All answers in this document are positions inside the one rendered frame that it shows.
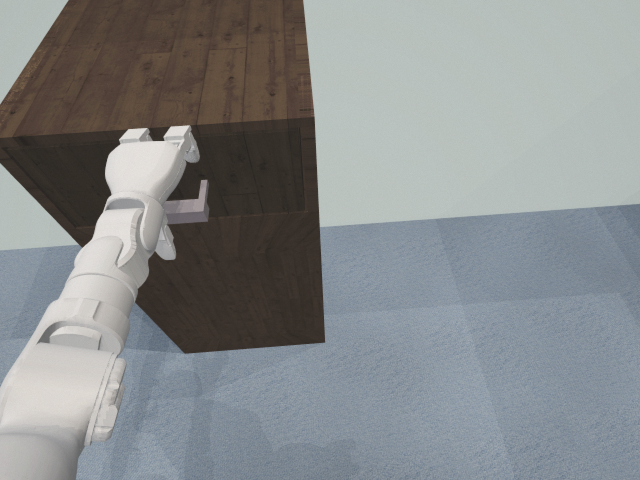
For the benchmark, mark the drawer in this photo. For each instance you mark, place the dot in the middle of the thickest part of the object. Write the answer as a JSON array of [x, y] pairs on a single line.
[[249, 172]]

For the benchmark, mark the cabinet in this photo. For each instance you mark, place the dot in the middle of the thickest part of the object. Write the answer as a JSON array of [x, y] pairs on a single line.
[[106, 66]]

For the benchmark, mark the left robot hand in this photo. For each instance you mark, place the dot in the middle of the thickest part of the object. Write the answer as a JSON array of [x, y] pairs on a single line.
[[152, 168]]

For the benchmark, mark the left robot upper arm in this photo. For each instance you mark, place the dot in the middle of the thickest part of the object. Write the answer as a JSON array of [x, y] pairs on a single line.
[[63, 398]]

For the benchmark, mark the handle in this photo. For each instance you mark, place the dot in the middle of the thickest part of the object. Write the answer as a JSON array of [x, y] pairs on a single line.
[[189, 211]]

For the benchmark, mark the left robot forearm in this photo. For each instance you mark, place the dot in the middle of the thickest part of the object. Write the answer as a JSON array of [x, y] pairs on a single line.
[[93, 309]]

